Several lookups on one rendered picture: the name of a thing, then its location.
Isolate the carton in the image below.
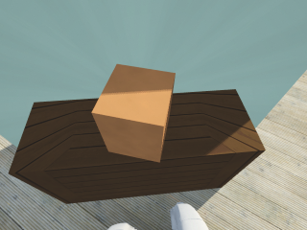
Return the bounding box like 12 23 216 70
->
91 64 176 163

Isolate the pedestal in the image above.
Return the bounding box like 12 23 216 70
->
9 89 266 204

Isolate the right robot thigh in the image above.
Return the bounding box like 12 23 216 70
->
170 203 209 230

